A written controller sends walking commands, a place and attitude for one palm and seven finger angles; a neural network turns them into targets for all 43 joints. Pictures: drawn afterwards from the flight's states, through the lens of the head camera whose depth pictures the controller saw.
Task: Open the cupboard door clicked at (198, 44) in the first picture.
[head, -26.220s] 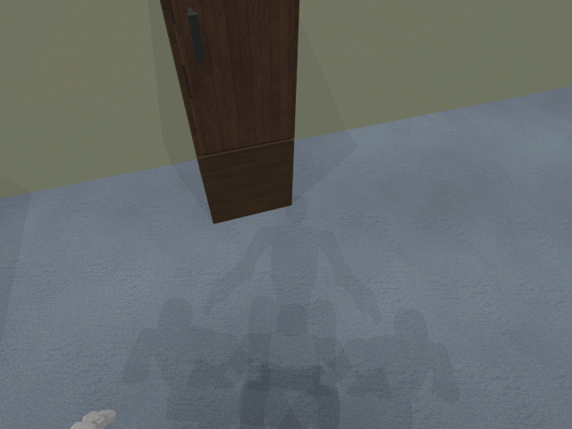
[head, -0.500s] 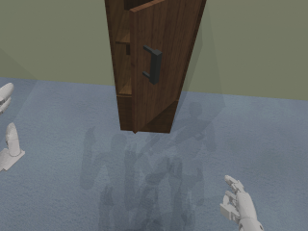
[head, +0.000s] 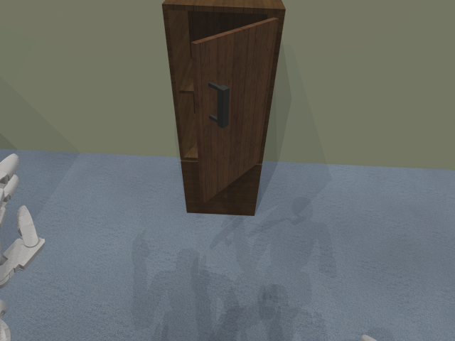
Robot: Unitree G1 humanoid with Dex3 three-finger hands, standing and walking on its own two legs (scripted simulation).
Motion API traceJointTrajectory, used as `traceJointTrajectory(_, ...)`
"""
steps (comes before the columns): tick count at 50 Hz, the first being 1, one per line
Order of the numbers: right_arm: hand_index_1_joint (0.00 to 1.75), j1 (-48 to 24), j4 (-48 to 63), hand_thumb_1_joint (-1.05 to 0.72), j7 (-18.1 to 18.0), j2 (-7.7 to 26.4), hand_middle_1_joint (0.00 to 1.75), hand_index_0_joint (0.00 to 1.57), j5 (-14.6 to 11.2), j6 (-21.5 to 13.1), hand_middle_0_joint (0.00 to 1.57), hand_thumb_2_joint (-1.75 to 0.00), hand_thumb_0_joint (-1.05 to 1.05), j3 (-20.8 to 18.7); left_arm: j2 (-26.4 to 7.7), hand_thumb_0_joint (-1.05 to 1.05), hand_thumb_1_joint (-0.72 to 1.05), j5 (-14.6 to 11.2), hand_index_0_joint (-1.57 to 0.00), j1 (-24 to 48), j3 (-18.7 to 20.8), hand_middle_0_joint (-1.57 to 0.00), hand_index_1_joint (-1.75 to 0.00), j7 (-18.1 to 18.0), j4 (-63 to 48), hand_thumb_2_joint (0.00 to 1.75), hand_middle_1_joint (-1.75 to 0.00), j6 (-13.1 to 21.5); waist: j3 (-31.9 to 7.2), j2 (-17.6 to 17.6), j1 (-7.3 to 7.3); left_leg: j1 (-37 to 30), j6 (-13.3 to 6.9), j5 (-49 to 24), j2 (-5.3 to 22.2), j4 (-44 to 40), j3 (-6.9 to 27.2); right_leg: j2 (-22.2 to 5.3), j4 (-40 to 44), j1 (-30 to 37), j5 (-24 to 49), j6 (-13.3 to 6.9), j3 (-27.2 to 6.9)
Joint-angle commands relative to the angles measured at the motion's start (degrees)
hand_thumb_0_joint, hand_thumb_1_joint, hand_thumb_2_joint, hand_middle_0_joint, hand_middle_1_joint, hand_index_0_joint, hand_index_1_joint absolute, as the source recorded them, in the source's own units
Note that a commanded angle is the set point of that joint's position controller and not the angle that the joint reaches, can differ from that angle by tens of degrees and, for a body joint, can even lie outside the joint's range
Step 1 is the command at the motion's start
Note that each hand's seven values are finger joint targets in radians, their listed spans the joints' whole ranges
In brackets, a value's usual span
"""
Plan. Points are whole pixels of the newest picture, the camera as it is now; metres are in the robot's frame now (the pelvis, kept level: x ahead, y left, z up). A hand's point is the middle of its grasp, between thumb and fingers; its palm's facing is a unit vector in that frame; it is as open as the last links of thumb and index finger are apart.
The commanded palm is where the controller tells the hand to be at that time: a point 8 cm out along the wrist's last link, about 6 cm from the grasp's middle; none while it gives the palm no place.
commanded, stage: stop stepping back and stand still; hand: left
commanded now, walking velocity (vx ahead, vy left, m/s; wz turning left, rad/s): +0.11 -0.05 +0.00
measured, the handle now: (217, 104) +0.71 +0.06 +0.08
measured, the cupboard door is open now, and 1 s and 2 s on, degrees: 49 49 49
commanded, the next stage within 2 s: let the arm hang, fingers relaxed in 0.34 s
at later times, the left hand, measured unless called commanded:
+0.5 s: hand (44, 265) +0.20 +0.28 +0.11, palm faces +0.34 -0.81 -0.49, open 7.4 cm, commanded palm none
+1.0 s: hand out of the picture -0.06 +0.22 -0.16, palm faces +0.02 -0.96 -0.27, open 7.2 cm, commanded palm none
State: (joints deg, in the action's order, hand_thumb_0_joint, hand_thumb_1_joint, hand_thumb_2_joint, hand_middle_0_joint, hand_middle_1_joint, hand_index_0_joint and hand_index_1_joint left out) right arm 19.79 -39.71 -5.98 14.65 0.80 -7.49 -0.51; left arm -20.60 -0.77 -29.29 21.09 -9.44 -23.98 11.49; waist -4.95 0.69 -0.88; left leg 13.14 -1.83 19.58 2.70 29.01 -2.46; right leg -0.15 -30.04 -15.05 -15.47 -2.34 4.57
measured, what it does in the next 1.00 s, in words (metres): stands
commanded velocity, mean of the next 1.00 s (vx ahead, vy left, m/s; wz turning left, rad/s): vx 0.02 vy -0.01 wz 0.00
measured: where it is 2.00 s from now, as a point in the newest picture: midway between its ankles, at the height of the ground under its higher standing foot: outside the picture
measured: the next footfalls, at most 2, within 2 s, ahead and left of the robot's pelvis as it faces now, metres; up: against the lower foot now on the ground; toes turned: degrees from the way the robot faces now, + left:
none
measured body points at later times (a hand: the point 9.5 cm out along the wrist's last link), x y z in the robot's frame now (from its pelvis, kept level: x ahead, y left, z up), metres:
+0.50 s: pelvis -0.02 +0.01 -0.01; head -0.02 +0.00 +0.44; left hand +0.18 +0.32 +0.14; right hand +0.14 -0.21 -0.11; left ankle +0.00 +0.13 -0.74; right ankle +0.00 -0.09 -0.74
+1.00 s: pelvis -0.03 +0.01 +0.01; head -0.01 +0.01 +0.46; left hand -0.06 +0.28 -0.14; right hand -0.05 -0.23 -0.15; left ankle +0.00 +0.13 -0.74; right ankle +0.00 -0.09 -0.74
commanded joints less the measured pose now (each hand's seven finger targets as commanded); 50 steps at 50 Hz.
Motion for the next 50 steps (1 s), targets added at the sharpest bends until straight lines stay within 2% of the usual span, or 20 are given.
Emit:
traceJointTrajectory(1,0.30,-9.6,11.2,-0.90,-0.1,5.4,0.30,0.20,-0.6,-4.4,0.20,-0.90,0.00,-2.1,-14.6,0.00,0.90,-0.6,-0.20,1.4,10.7,-0.20,-0.30,-1.0,-14.6,0.90,-0.30,5.2,0.4,-8.2,0.62,1.0,-3.7,-3.6,6.0,-9.1,8.0,-2.5,-0.3,1.2,-2.5,1.3,-6.0)
traceJointTrajectory(3,0.30,-10.0,10.9,-0.90,0.3,4.8,0.30,0.20,-0.6,-4.3,0.20,-0.90,0.00,-1.6,-12.9,0.00,0.90,-0.2,-0.20,0.7,9.9,-0.20,-0.30,-0.8,-14.0,0.90,-0.30,5.0,4.5,-9.7,0.18,7.3,-3.8,5.6,7.1,-12.2,9.5,-0.8,-2.5,1.4,-4.9,1.8,-3.0)
traceJointTrajectory(5,0.30,-10.7,10.7,-0.90,0.1,4.7,0.30,0.20,-0.6,-4.7,0.20,-0.90,0.00,-1.6,-12.8,0.00,0.90,0.2,-0.20,2.6,9.6,-0.20,-0.30,-0.9,-12.3,0.90,-0.30,5.0,7.4,-6.1,0.22,11.3,-3.5,9.9,7.2,-11.7,8.6,-1.1,-0.8,2.4,-5.4,1.7,-3.7)
traceJointTrajectory(7,0.30,-10.3,10.7,-0.90,0.4,4.9,0.30,0.20,-0.7,-4.8,0.20,-0.90,0.00,-1.9,-12.3,0.00,0.90,0.0,-0.20,2.7,9.2,-0.20,-0.30,-0.8,-10.5,0.90,-0.30,5.0,7.4,-2.1,0.11,12.0,-2.2,9.1,3.6,-6.1,4.7,-3.0,4.0,2.0,-7.7,0.2,-9.2)
traceJointTrajectory(10,0.30,-9.8,10.0,-0.90,1.2,3.7,0.30,0.20,-0.7,-4.6,0.20,-0.90,0.00,-2.0,-12.9,0.00,0.90,-0.3,-0.20,3.3,9.2,-0.20,-0.30,-0.6,-10.1,0.90,-0.30,4.9,5.1,7.3,0.13,10.2,0.1,3.5,-2.0,11.2,-1.3,-13.3,14.3,-0.3,-14.9,-5.4,-23.1)
traceJointTrajectory(11,0.30,-9.6,9.7,-0.90,1.4,3.6,0.30,0.20,-0.5,-4.5,0.20,-0.90,0.00,-1.8,-13.1,0.00,0.90,-0.2,-0.20,3.9,9.3,-0.20,-0.30,-0.8,-10.1,0.90,-0.30,4.9,4.1,7.6,0.17,9.4,0.2,2.6,-1.8,12.4,-0.9,-15.0,14.5,0.3,-13.4,-6.6,-23.2)
traceJointTrajectory(12,0.30,-9.6,9.6,-0.90,1.5,3.5,0.30,0.20,-0.5,-4.3,0.20,-0.90,0.00,-1.7,-12.8,0.00,0.90,-0.3,-0.20,4.4,9.2,-0.20,-0.30,-0.8,-10.5,0.90,-0.30,4.8,3.5,7.4,-0.07,6.8,0.1,1.4,-1.1,9.3,-0.3,-14.6,13.0,-0.1,-10.7,-6.3,-20.3)
traceJointTrajectory(14,0.30,-10.4,10.0,-0.90,1.1,3.9,0.30,0.20,-0.3,-4.0,0.20,-0.90,0.00,-1.4,-12.7,0.00,0.90,-0.6,-0.20,4.1,9.2,-0.20,-0.30,-0.7,-11.6,0.90,-0.30,4.7,4.1,-0.1,-0.48,-0.9,-0.2,-2.3,0.1,-2.6,1.9,-9.0,6.8,-4.6,-7.5,-2.6,-11.9)
traceJointTrajectory(17,0.30,-11.6,10.8,-0.90,1.0,3.9,0.30,0.20,-0.3,-4.1,0.20,-0.90,0.00,-0.7,-12.0,0.00,0.90,0.0,-0.20,5.0,8.8,-0.20,-0.30,-0.4,-13.9,0.90,-0.30,5.4,6.9,-14.4,0.29,5.2,-3.0,7.3,9.6,-17.3,15.8,0.1,-6.3,-2.8,-4.9,2.5,-2.5)
traceJointTrajectory(19,0.30,-12.0,11.1,-0.90,0.8,3.2,0.30,0.20,0.0,-4.5,0.20,-0.90,0.00,-0.7,-13.1,0.00,0.90,0.7,-0.20,6.6,9.3,-0.20,-0.30,-0.5,-14.3,0.90,-0.30,5.6,7.1,-10.7,0.78,6.2,-3.5,-0.9,10.4,-15.7,14.5,-0.9,-5.5,-0.1,-1.6,2.6,-2.2)
traceJointTrajectory(21,0.30,-11.2,11.1,-0.90,1.0,3.6,0.30,0.20,-0.1,-4.7,0.20,-0.90,0.00,-0.8,-12.1,0.00,0.90,0.5,-0.20,3.5,9.0,-0.20,-0.30,-0.4,-12.1,0.90,-0.30,5.4,3.9,-7.0,0.89,4.3,-2.1,-13.6,6.8,-9.2,7.6,-1.5,1.1,4.7,7.0,2.5,-3.1)
traceJointTrajectory(22,0.30,-12.5,-2.2,-0.90,5.9,13.4,0.30,0.20,-0.6,-3.8,0.20,-0.90,0.00,-4.8,-0.7,0.00,0.90,3.8,-0.20,3.7,-13.9,-0.20,-0.30,8.1,31.9,0.90,-0.30,-5.7,4.4,-5.0,-0.80,6.0,-1.4,-25.4,3.3,2.3,5.2,-5.9,-3.6,-0.3,20.9,1.2,-4.7)
traceJointTrajectory(23,0.30,-8.3,-1.8,-0.90,6.0,7.7,0.30,0.20,-1.1,0.2,0.20,-0.90,0.00,-4.3,1.4,0.00,0.90,3.0,-0.20,2.9,-14.3,-0.20,-0.30,9.1,33.9,0.90,-0.30,-10.3,-0.5,-1.8,-0.25,2.5,0.5,-24.8,2.7,3.7,2.9,-7.2,-1.8,-0.4,20.7,0.1,-8.4)
traceJointTrajectory(24,0.30,-6.3,-1.8,-0.90,5.8,6.4,0.30,0.20,-0.4,1.4,0.20,-0.90,0.00,-3.9,2.4,0.00,0.90,3.1,-0.20,5.1,-15.3,-0.20,-0.30,9.3,35.3,0.90,-0.30,-10.8,-2.3,3.9,-0.49,1.2,0.5,-23.0,2.4,5.9,3.2,-8.1,-1.0,-0.8,22.8,-0.9,-9.0)
traceJointTrajectory(27,0.30,-6.3,-2.1,-0.90,5.9,6.5,0.30,0.20,0.4,4.9,0.20,-0.90,0.00,-2.6,-1.1,0.00,0.90,3.1,-0.20,11.3,-15.3,-0.20,-0.30,9.4,43.7,0.90,-0.30,-11.1,0.6,13.3,-0.64,3.4,-0.2,-11.5,0.0,5.6,4.2,-9.7,3.6,-1.8,11.1,-2.4,-9.3)
traceJointTrajectory(28,0.30,-7.1,-2.8,-0.90,6.0,7.0,0.30,0.20,0.7,5.6,0.20,-0.90,0.00,-2.5,-2.0,0.00,0.90,3.1,-0.20,13.3,-15.6,-0.20,-0.30,9.3,47.0,0.90,-0.30,-11.2,2.2,13.0,-0.62,3.2,-0.4,-11.6,-0.1,4.4,4.6,-9.6,4.4,-2.5,8.6,-2.4,-9.2)
traceJointTrajectory(32,0.30,-10.3,-7.0,-0.90,6.1,7.0,0.30,0.20,1.2,6.7,0.20,-0.90,0.00,-1.2,-1.7,0.00,0.90,2.3,-0.20,17.2,-17.8,-0.20,-0.30,8.8,61.2,0.90,-0.30,-11.6,5.4,-2.7,0.82,5.1,-0.9,-14.6,3.2,-5.5,8.6,-5.4,3.7,1.6,5.0,-0.2,-7.2)
traceJointTrajectory(38,0.30,-7.9,-14.4,-0.90,5.0,4.4,0.30,0.20,0.9,7.1,0.20,-0.90,0.00,-0.6,0.7,0.00,0.90,1.8,-0.20,14.4,-18.2,-0.20,-0.30,8.4,76.4,0.90,-0.30,-10.9,2.3,-10.7,1.19,2.0,0.1,-7.3,2.5,-8.7,6.8,-5.9,9.5,6.8,3.2,-0.9,-7.7)
traceJointTrajectory(45,0.30,-3.4,-20.1,-0.90,4.7,4.7,0.30,0.20,0.3,7.6,0.20,-0.90,0.00,-1.0,-0.6,0.00,0.90,1.4,-0.20,15.4,-18.9,-0.20,-0.30,8.5,84.3,0.90,-0.30,-10.6,6.6,-1.8,0.53,0.1,-0.1,-6.3,3.1,-9.9,6.5,-6.4,13.3,3.8,-0.7,-1.3,-7.3)
traceJointTrajectory(50,0.30,-2.5,-22.0,-0.90,4.6,4.9,0.30,0.20,0.3,7.7,0.20,-0.90,0.00,-1.3,-1.4,0.00,0.90,1.3,-0.20,15.2,-18.8,-0.20,-0.30,8.3,86.9,0.90,-0.30,-10.6,7.3,-0.9,0.53,-0.7,-0.3,-5.7,2.9,-10.2,6.1,-6.5,14.0,3.0,-2.7,-1.5,-7.5)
